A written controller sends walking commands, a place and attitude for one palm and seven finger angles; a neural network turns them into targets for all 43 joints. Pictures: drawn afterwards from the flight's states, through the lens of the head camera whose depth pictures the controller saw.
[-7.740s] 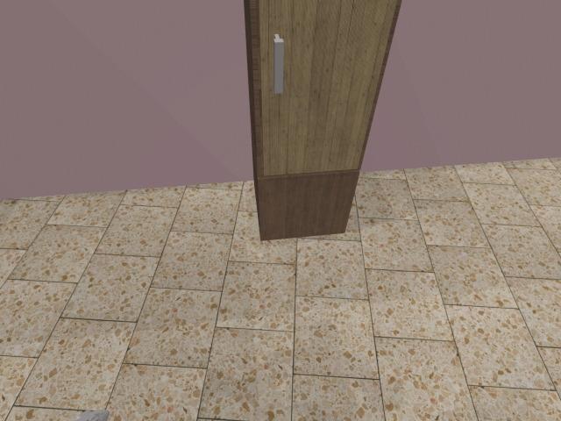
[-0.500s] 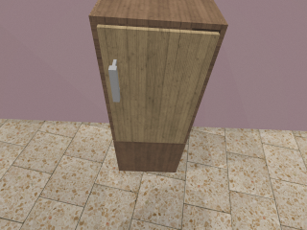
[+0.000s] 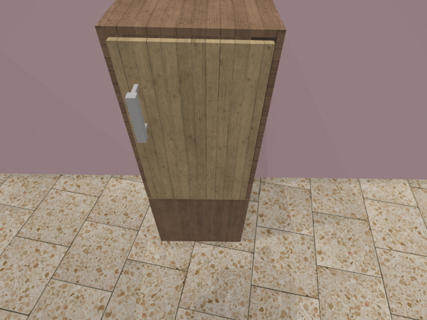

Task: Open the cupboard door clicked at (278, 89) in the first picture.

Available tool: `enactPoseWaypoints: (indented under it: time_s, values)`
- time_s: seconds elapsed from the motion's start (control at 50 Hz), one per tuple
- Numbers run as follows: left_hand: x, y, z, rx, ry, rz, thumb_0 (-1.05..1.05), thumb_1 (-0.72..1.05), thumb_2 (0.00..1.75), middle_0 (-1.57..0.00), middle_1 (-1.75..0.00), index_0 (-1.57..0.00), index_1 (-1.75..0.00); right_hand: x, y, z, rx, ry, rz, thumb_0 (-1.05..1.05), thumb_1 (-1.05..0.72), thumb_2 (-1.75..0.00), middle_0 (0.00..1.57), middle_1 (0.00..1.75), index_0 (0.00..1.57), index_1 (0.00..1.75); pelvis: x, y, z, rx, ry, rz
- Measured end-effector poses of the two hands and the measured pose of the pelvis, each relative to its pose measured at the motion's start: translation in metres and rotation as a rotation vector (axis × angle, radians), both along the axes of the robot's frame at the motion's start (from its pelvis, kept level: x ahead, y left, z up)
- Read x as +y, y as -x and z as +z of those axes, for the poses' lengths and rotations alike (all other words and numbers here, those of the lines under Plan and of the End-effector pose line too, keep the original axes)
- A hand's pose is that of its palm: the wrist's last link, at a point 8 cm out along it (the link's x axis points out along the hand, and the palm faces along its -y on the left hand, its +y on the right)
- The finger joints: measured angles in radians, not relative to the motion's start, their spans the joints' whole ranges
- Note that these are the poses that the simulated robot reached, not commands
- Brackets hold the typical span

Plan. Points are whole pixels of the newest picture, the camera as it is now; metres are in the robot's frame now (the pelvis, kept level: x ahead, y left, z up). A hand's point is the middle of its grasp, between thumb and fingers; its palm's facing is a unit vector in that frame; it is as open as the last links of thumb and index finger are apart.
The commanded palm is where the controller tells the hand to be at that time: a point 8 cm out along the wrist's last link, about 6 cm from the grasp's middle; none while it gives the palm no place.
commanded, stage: come to a stop and stand still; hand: left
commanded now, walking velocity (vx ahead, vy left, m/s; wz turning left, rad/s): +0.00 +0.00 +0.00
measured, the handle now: (139, 113) +0.56 +0.21 +0.07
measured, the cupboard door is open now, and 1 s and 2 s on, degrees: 0 0 0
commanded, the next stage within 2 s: look again from close up in 0.62 s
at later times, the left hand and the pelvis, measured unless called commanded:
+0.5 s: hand out of the picture +0.01 +0.16 -0.18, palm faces +0.05 -0.98 -0.19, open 7.4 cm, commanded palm none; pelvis +0.03 +0.00 +0.00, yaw +0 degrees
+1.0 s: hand out of the picture +0.04 +0.21 -0.19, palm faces +0.01 -0.98 -0.21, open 7.4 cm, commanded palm none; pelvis +0.02 +0.03 -0.01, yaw -1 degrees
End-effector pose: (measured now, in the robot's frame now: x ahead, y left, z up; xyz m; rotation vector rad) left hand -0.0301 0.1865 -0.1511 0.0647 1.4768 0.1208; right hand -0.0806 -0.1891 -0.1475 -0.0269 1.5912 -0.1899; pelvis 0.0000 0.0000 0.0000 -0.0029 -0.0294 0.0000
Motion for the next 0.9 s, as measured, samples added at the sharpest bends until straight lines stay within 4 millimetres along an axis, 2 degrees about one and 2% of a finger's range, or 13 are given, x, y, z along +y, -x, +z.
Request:
enactPoseWaypoints:
  time_s: [0.08, 0.22, 0.42, 0.56, 0.78, 0.9]
  values:
    - [-0.001, 0.0, 0.001, 0.015, 0.001, 0.012, 0.0, 0.91, 0.9, -0.2, -0.3, -0.2, -0.29, 0.003, -0.019, 0.0, -0.025, -0.002, 0.012, 0.0, -0.91, -0.9, 0.2, 0.3, 0.2, 0.3, 0.0, -0.006, 0.0, 0.006, -0.003, 0.001]
    - [0.007, -0.008, 0.002, 0.012, -0.024, 0.025, 0.0, 0.91, 0.9, -0.2, -0.3, -0.2, -0.29, -0.002, -0.067, -0.004, -0.108, 0.013, 0.055, 0.01, -0.92, -0.9, 0.2, 0.3, 0.2, 0.3, 0.002, -0.017, 0.0, 0.007, -0.009, 0.002]
    - [0.022, -0.025, 0.005, -0.008, -0.062, 0.016, 0.0, 0.91, 0.9, -0.2, -0.3, -0.19, -0.29, -0.025, -0.104, -0.001, -0.17, 0.064, 0.083, 0.02, -0.93, -0.9, 0.2, 0.3, 0.2, 0.3, 0.004, -0.028, 0.001, 0.004, -0.017, 0.001]
    - [0.028, -0.036, 0.006, -0.027, -0.075, 0.007, 0.0, 0.91, 0.9, -0.2, -0.3, -0.19, -0.29, -0.03, -0.119, 0.0, -0.194, 0.072, 0.097, 0.01, -0.93, -0.9, 0.2, 0.3, 0.2, 0.3, 0.003, -0.033, 0.001, 0.001, -0.019, 0.001]
    - [0.032, -0.045, 0.007, -0.07, -0.09, -0.03, 0.0, 0.91, 0.9, -0.2, -0.3, -0.2, -0.29, -0.031, -0.126, 0.001, -0.22, 0.071, 0.099, 0.01, -0.93, -0.9, 0.2, 0.3, 0.2, 0.3, 0.007, -0.031, 0.0, 0.014, 0.0, -0.014]
    - [0.051, -0.052, -0.004, -0.101, -0.085, -0.065, 0.0, 0.9, 0.9, -0.2, -0.3, -0.2, -0.29, -0.021, -0.132, 0.0, -0.311, 0.096, 0.094, 0.01, -0.92, -0.9, 0.2, 0.3, 0.2, 0.3, 0.021, -0.027, -0.01, 0.003, 0.005, -0.02]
